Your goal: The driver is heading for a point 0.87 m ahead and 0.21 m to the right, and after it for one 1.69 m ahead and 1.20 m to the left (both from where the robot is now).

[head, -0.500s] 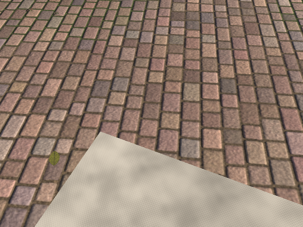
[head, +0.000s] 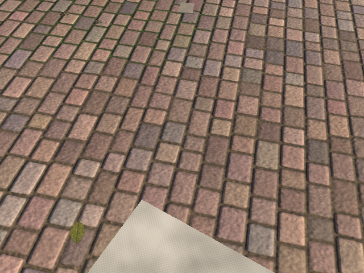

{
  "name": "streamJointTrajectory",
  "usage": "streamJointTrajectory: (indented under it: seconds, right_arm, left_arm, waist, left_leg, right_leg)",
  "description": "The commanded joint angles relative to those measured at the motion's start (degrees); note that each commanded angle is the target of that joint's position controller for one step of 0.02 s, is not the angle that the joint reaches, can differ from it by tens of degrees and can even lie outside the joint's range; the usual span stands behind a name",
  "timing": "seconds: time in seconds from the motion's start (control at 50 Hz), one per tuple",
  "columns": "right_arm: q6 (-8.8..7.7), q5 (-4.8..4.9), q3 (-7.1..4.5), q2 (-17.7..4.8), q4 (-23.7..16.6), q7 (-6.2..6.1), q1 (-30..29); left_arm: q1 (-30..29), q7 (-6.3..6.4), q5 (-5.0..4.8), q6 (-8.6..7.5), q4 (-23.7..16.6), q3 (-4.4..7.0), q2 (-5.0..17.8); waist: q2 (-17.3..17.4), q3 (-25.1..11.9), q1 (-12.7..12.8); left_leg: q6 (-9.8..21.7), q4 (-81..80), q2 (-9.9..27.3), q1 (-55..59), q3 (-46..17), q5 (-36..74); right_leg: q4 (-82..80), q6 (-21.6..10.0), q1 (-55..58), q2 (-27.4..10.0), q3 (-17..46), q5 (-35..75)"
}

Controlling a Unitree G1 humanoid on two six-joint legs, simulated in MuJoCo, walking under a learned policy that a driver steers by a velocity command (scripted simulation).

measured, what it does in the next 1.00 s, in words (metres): walks ahead, turning right: right foot, then left foot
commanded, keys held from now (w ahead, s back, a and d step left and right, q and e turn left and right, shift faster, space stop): w+e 0.66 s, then w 0.34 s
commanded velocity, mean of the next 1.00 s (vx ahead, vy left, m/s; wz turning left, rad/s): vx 0.50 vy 0.00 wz -0.38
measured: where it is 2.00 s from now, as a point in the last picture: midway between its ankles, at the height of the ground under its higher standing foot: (253, 160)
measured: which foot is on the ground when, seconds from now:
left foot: down 0.00-0.46, up 0.48-0.90, down 0.92-1.00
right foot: up 0.00-0.44, down 0.46-0.94, up 0.96-1.00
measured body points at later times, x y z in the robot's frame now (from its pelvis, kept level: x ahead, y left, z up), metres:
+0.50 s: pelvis +0.27 -0.05 -0.02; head +0.31 -0.06 +0.43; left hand +0.53 +0.14 -0.10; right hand +0.22 -0.33 -0.15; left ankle +0.09 +0.10 -0.67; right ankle +0.35 -0.15 -0.73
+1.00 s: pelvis +0.55 -0.09 -0.01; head +0.58 -0.09 +0.44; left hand +0.72 +0.15 -0.13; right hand +0.61 -0.40 -0.09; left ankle +0.67 -0.03 -0.73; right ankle +0.36 -0.15 -0.68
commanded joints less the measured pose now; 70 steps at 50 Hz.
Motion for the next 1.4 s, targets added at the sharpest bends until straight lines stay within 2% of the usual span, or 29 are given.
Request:
streamJointTrajectory:
  seconds: [0.02, 0.08, 0.14, 0.24, 0.34, 0.4, 0.44, 0.46, 0.48, 0.5, 0.52, 0.54, 0.58, 0.64, 0.74, 0.8, 0.84, 0.88, 0.92, 0.94, 0.96, 0.98, 1.0, 1.04, 1.06, 1.12, 1.24, 1.34, 1.4]
  right_arm:
    - [-0.71, -0.68, -1.84, -6.0, -0.3, 0.01, 6.2]
    - [-2.19, -1.14, -2.32, -6.0, 1.2, 0.13, 5.1]
    - [-2.53, -1.38, -2.69, -6.7, 3.1, -0.59, 6.8]
    - [-1.96, -0.84, -2.84, -8.3, 5.0, -1.68, 8.7]
    - [0.47, 0.06, -3.32, -9.6, 7.6, -2.17, 13.5]
    - [1.94, 0.24, -3.85, -11.6, 6.9, -2.95, 12.3]
    - [2.76, 0.28, -4.02, -12.5, 6.1, -3.67, 10.9]
    - [2.31, 0.09, -3.61, -12.0, 5.0, -3.91, 10.5]
    - [0.33, -1.32, -0.96, -3.5, 1.9, -2.86, 14.5]
    - [-2.57, -0.11, -1.4, -7.3, 1.4, -1.45, 12.6]
    - [-3.74, 2.26, -2.09, -9.6, -0.7, -0.71, 6.1]
    - [-4.15, 1.98, -1.68, -8.5, -1.6, -0.75, 4.9]
    - [-3.17, -0.4, -2.38, -8.7, -0.8, -1.43, 5.3]
    - [-1.36, -1.11, -2.24, -7.1, -1.1, -1.48, 7.0]
    - [-1.29, -0.92, -0.66, -3.8, -3.1, -1.05, -2.7]
    - [-1.85, 0.07, -0.93, -5.1, -4.3, -0.39, -6.6]
    - [-2.27, 0.08, -1.47, -6.6, -5.1, -0.03, -7.6]
    - [-2.59, 0.1, -2.0, -7.6, -5.1, 0.13, -5.8]
    - [-2.9, -0.36, -3.27, -9.6, -3.0, -0.24, 2.5]
    - [-3.05, -1.03, -4.06, -12.4, -2.1, -0.58, 11.0]
    - [-2.34, -1.35, -5.61, -17.3, 0.2, -0.33, 17.3]
    - [-2.13, 0.32, -4.45, -12.5, 0.8, 0.25, 18.7]
    - [-1.89, 0.52, -3.46, -9.3, 0.3, 0.13, 15.5]
    - [-1.21, -0.47, -2.43, -7.0, -0.5, 0.05, 10.0]
    - [-1.34, -0.93, -2.09, -6.5, -0.5, -0.07, 8.9]
    - [-1.69, -0.33, -2.14, -6.7, 0.3, -0.19, 9.2]
    - [-0.75, 0.68, -2.72, -9.1, 3.2, -1.04, 13.0]
    - [0.7, 1.31, -3.02, -10.0, 5.3, -1.6, 17.3]
    - [1.49, 1.37, -3.64, -11.2, 5.5, -2.15, 16.6]
  left_arm:
    - [-2.2, 0.39, 0.14, -0.52, -5.1, 1.92, 6.3]
    - [-0.8, 0.54, 0.05, 1.42, -4.2, 1.76, 3.7]
    - [-4.7, 0.6, 0.39, 1.59, -5.9, 1.99, 3.3]
    - [-13.2, -1.0, 0.71, 0.98, -9.1, 1.17, 1.3]
    - [-20.9, -3.02, 0.49, 0.95, -14.4, 0.69, 0.8]
    - [-18.8, -3.88, 0.38, 1.25, -16.1, 1.67, 2.6]
    - [-6.7, -3.38, 0.22, 1.56, -14.0, 4.13, 6.9]
    - [2.8, -2.23, 0.34, 2.05, -12.0, 6.06, 11.0]
    - [2.2, -1.25, 0.03, 2.32, -13.3, 7.31, 17.1]
    - [3.5, -1.2, 0.68, 1.85, -13.9, 5.82, 13.3]
    - [2.5, -1.15, 1.3, 1.46, -13.6, 4.87, 9.9]
    - [-0.9, -1.31, 1.04, 1.02, -13.6, 4.45, 8.4]
    - [-6.9, -1.03, 1.37, 0.85, -15.3, 3.49, 5.8]
    - [-8.0, -0.42, 1.22, 0.6, -15.7, 4.0, 7.3]
    - [-4.3, 0.8, 0.77, 1.06, -13.7, 4.08, 8.0]
    - [-0.9, 0.57, 0.56, 1.06, -11.8, 3.94, 8.2]
    - [0.1, 0.52, 0.53, 1.13, -11.0, 3.91, 8.2]
    - [-0.3, 0.57, 0.73, 1.41, -10.6, 4.04, 8.5]
    - [-1.2, 0.55, 0.96, 1.69, -10.8, 3.4, 6.8]
    - [-1.2, 0.59, 1.71, 1.67, -11.8, 2.31, 4.3]
    - [6.3, 0.69, 0.39, 0.86, -12.4, 1.28, 0.8]
    - [5.0, 0.75, 0.08, 0.44, -11.9, 1.67, 4.4]
    - [-0.5, 0.64, -0.44, 0.34, -12.6, 2.58, 7.7]
    - [-6.7, 0.62, 1.12, 0.19, -14.1, 2.41, 6.5]
    - [-6.1, 0.5, 1.25, 0.25, -14.1, 2.56, 5.8]
    - [-4.8, 0.36, 1.14, 0.84, -13.4, 2.18, 3.4]
    - [-15.5, -0.01, 1.48, 0.12, -16.1, 1.18, 1.0]
    - [-22.9, -1.44, 0.75, -1.2, -18.1, 1.35, 1.6]
    - [-20.3, -1.66, 0.71, -1.96, -17.8, 2.32, 3.9]
  waist:
    - [7.6, -2.6, -3.1]
    - [6.2, -1.1, -1.1]
    - [4.0, 0.5, -1.8]
    - [2.9, 2.7, -4.9]
    - [2.3, 4.6, -7.3]
    - [5.3, 0.7, -4.3]
    - [6.1, -6.5, 2.9]
    - [2.2, -11.8, 7.6]
    - [-13.9, -17.3, 2.5]
    - [-7.6, -25.2, 4.6]
    - [-4.6, -17.7, 5.6]
    - [0.6, -10.0, 2.5]
    - [1.6, -4.6, -1.6]
    - [0.1, -3.3, -3.8]
    - [-2.8, -2.0, 0.6]
    - [-4.0, -1.2, 2.5]
    - [-4.3, -0.7, 2.4]
    - [-5.6, -0.4, 0.9]
    - [-5.0, -4.2, -3.5]
    - [-0.1, -11.9, -7.1]
    - [16.6, -18.9, -5.5]
    - [15.6, -17.1, -6.9]
    - [9.7, -9.3, -7.5]
    - [3.7, -2.1, -5.5]
    - [6.0, -1.7, -3.9]
    - [6.9, -2.0, -2.7]
    - [5.0, 0.4, -5.5]
    - [5.2, 1.9, -7.2]
    - [6.8, 0.7, -4.3]
  left_leg:
    - [9.1, -18.1, 16.0, 17.6, -18.6, -2.2]
    - [9.3, -22.1, 14.2, 11.8, -10.7, 5.3]
    - [8.9, -22.9, 14.1, 13.8, -4.9, 12.4]
    - [6.6, -24.0, 13.1, 16.7, 2.7, 14.3]
    - [5.9, -19.1, 16.6, 28.8, 5.3, 22.6]
    - [4.1, -9.5, 16.8, 31.2, 7.9, 47.2]
    - [2.2, 8.1, 15.0, 26.8, 9.7, 55.9]
    - [-0.1, 23.8, 12.7, 14.2, 9.7, 41.8]
    - [-4.7, 49.1, -0.7, -14.1, 7.9, -11.2]
    - [-3.6, 55.4, -1.8, -21.2, -7.8, -23.4]
    - [-2.2, 53.8, 1.6, -24.7, -9.0, -19.6]
    - [-1.7, 46.6, 4.1, -23.9, -8.2, -15.4]
    - [-2.6, 38.2, 7.1, -16.7, -7.4, -11.9]
    - [-5.6, 30.5, 7.1, -12.2, -5.9, -9.3]
    - [-7.1, 8.7, 4.2, -6.8, -3.6, 12.0]
    - [-5.9, 3.4, 3.4, -6.0, -4.4, 15.0]
    - [-4.1, 0.7, 3.3, -6.8, -5.1, 11.5]
    - [-2.3, -0.7, 2.9, -5.1, -4.7, 6.7]
    - [0.7, -3.4, 2.3, 6.5, -3.2, 5.9]
    - [4.3, -2.4, 10.1, 19.7, -11.2, 7.0]
    - [13.7, -7.0, 21.2, 38.8, -35.6, -5.4]
    - [14.2, -12.9, 22.9, 39.9, -46.2, -18.9]
    - [11.6, -13.6, 21.3, 33.9, -39.1, -21.0]
    - [9.7, -15.7, 16.4, 22.0, -27.4, -10.3]
    - [9.5, -16.8, 15.2, 18.6, -24.5, -5.5]
    - [10.2, -19.4, 13.1, 15.2, -18.0, 3.4]
    - [9.1, -21.3, 11.1, 15.1, -10.6, 11.0]
    - [8.4, -17.7, 12.5, 17.2, -12.8, 9.9]
    - [6.7, -13.0, 13.8, 19.3, -15.6, 12.2]
  right_leg:
    - [4.4, -0.5, -20.4, -6.4, 3.0, 7.0]
    - [2.9, 0.7, -17.2, -6.7, 3.9, 12.4]
    - [-4.0, 1.4, -21.9, -5.8, 5.9, 20.4]
    - [-19.4, 0.7, -20.3, -4.6, 0.9, 32.0]
    - [-25.7, -1.6, -25.6, -3.5, -2.8, 25.3]
    - [-26.2, -4.3, -17.7, 1.0, -7.8, 16.8]
    - [-28.9, -7.7, -0.1, 5.2, -9.1, 16.3]
    - [-31.8, -10.9, 17.7, 1.2, -0.6, 18.3]
    - [-35.7, -22.9, 39.9, -15.3, 32.6, 15.5]
    - [-42.7, -25.6, 44.1, -19.7, 46.3, 12.1]
    - [-43.0, -21.7, 39.2, -16.8, 36.0, 13.7]
    - [-43.6, -19.0, 29.2, -13.8, 27.7, 18.8]
    - [-46.0, -16.9, 15.6, -10.0, 20.4, 27.6]
    - [-48.4, -17.4, 6.4, -8.1, 16.2, 33.3]
    - [-48.3, -12.5, 1.8, -3.5, 8.7, 26.1]
    - [-47.0, -11.7, 5.2, -6.0, 11.6, 20.5]
    - [-44.6, -11.1, 9.3, -8.2, 14.4, 19.3]
    - [-42.1, -10.1, 12.1, -9.8, 16.4, 21.8]
    - [-32.9, -7.7, 11.8, -6.3, 14.2, 31.9]
    - [-18.2, -5.5, 6.2, -2.7, 10.4, 26.7]
    - [2.2, -0.9, -14.4, 6.1, 3.6, 4.7]
    - [9.6, -0.5, -23.7, 5.1, 7.5, -8.2]
    - [12.3, -0.9, -27.3, 2.2, 7.7, -3.8]
    - [7.1, -0.8, -25.5, -2.1, 3.9, 3.9]
    - [4.5, -0.6, -22.7, -3.8, 3.8, 6.4]
    - [-0.8, 0.5, -19.5, -4.7, 1.9, 8.7]
    - [-20.9, 2.2, -18.8, -4.0, 0.0, 24.2]
    - [-30.6, 2.2, -14.3, -1.0, -0.1, 26.9]
    - [-34.5, 0.4, -7.8, -0.1, 0.2, 22.1]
